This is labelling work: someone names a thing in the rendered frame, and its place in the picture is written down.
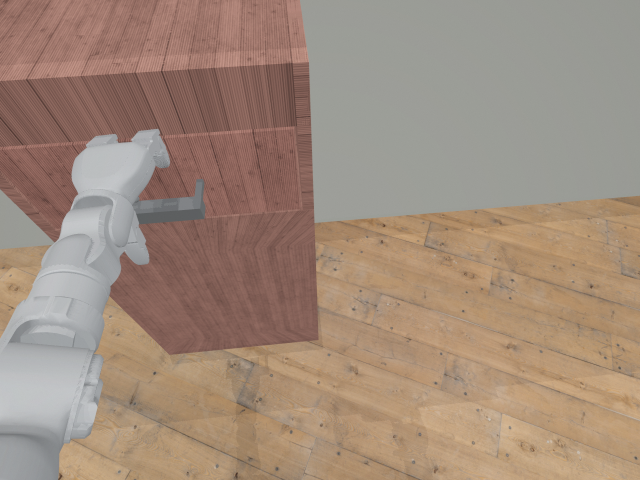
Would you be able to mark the left robot upper arm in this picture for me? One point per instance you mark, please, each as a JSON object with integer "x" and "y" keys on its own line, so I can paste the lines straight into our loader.
{"x": 48, "y": 395}

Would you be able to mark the cabinet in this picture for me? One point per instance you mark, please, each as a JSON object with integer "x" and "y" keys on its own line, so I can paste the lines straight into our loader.
{"x": 71, "y": 70}

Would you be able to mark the robot left forearm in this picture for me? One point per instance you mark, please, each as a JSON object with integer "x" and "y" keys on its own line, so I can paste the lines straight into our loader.
{"x": 68, "y": 297}

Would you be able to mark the robot left hand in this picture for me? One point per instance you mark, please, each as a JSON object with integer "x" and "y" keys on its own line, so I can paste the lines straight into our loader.
{"x": 123, "y": 168}

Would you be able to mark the drawer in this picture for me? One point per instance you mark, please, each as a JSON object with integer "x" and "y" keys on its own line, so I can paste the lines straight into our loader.
{"x": 244, "y": 171}

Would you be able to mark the handle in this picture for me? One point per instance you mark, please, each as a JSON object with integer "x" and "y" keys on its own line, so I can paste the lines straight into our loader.
{"x": 172, "y": 209}

